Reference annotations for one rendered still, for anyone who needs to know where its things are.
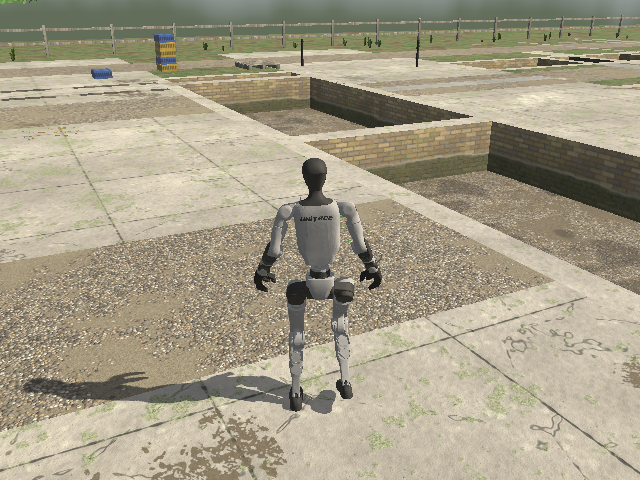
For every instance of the right robot hand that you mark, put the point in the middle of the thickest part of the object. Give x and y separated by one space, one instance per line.
377 278

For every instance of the robot left upper arm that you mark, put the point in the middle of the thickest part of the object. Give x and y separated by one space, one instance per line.
285 212

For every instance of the left robot hand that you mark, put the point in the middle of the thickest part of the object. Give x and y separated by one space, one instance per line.
258 280

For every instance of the right robot forearm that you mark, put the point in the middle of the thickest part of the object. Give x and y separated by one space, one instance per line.
368 259

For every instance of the humanoid robot torso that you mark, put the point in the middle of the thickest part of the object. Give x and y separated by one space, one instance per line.
318 240

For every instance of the robot right upper arm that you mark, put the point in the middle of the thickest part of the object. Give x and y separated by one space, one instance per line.
348 209

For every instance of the right robot foot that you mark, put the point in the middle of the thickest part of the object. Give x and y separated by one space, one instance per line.
345 391

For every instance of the left robot forearm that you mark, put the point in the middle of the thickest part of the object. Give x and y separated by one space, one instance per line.
266 262

